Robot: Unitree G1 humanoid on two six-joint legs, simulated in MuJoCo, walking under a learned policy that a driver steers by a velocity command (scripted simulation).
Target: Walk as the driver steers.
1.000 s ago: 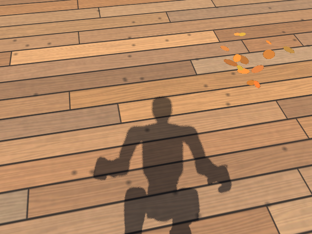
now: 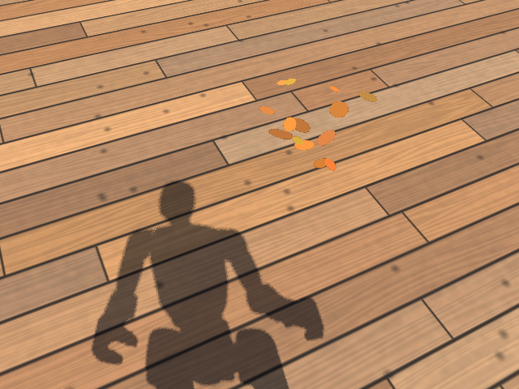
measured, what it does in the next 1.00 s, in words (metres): walks ahead, turning left: right foot, then left foot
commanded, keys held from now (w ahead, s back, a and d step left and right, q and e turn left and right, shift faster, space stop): w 0.28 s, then w+q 0.72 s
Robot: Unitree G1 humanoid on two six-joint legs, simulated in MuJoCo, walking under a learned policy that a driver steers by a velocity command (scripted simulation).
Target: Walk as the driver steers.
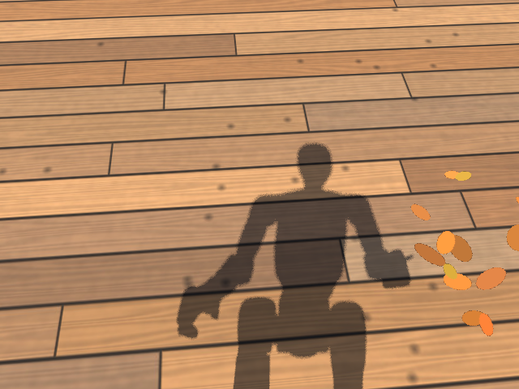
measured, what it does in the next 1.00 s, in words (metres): walks ahead, turning left: right foot, then left foot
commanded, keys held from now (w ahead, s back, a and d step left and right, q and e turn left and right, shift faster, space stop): w+q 0.60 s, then w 0.40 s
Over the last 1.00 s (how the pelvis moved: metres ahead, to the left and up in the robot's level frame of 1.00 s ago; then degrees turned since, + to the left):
0.54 0.06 -0.02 21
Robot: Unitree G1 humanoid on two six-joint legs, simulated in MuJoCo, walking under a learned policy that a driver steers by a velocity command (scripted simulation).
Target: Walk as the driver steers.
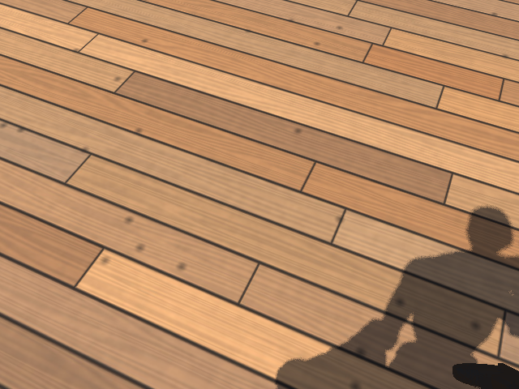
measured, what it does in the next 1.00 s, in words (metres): walks ahead, turning right: right foot, then left foot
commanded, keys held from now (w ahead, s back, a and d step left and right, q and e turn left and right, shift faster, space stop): w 0.12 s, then w+e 0.88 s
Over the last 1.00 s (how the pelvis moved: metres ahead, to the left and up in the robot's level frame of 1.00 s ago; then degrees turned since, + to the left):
0.53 0.11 0.01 27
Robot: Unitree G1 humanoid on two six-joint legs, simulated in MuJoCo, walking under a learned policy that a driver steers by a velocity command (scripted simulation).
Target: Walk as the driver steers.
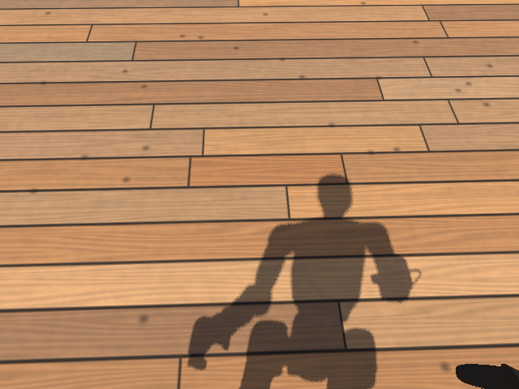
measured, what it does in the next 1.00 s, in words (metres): walks ahead: right foot, then left foot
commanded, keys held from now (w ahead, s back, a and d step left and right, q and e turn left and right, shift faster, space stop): w+e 0.46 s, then e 0.04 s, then q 0.50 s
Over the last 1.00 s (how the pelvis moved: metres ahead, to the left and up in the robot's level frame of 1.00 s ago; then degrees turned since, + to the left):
0.58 -0.09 0.00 -26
